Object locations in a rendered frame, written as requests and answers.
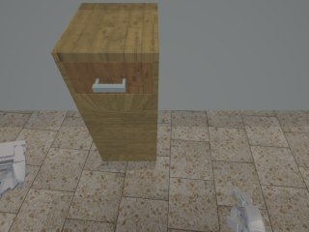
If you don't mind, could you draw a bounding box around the robot left hand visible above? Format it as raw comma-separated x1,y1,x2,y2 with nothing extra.
0,140,30,199

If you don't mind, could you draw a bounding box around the drawer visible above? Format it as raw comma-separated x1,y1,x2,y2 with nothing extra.
62,61,153,94

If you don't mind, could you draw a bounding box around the robot right hand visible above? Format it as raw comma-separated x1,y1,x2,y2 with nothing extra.
227,188,266,232

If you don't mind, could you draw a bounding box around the cabinet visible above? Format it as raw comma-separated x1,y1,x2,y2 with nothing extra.
51,3,159,161

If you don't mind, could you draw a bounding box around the handle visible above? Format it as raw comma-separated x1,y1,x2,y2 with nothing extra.
92,78,126,93

